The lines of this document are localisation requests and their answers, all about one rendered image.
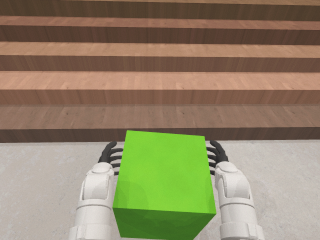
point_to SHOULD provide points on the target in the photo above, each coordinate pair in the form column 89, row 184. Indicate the robot right hand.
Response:
column 220, row 155

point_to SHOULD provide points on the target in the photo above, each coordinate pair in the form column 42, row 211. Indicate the robot left forearm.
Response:
column 93, row 211

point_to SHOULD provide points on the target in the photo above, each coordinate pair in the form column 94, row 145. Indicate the carton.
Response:
column 164, row 189

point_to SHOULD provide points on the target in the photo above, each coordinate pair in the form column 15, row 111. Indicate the robot left hand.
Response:
column 107, row 158

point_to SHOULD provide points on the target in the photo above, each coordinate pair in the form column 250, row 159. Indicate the robot right forearm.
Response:
column 236, row 204

